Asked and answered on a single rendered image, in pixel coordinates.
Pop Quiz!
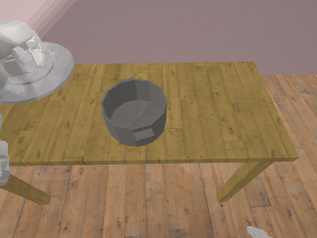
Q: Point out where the pot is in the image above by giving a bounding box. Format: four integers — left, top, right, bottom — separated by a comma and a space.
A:
100, 77, 167, 147

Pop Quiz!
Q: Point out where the left robot upper arm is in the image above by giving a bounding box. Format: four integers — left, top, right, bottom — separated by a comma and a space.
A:
0, 139, 10, 186

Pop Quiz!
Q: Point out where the robot right hand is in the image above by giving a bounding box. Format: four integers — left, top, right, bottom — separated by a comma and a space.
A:
247, 226, 272, 238

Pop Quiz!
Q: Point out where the table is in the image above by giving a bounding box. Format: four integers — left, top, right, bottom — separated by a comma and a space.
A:
0, 61, 299, 205

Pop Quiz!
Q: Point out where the left robot forearm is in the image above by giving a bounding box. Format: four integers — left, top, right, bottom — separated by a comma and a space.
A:
0, 31, 13, 132

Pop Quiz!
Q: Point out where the lid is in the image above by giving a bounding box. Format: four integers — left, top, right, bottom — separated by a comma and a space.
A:
1, 42, 75, 104

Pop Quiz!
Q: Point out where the knob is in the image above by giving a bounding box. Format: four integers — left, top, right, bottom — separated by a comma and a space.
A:
16, 50, 37, 68

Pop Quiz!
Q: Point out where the robot left hand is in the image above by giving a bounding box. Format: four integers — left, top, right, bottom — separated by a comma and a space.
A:
0, 20, 46, 77

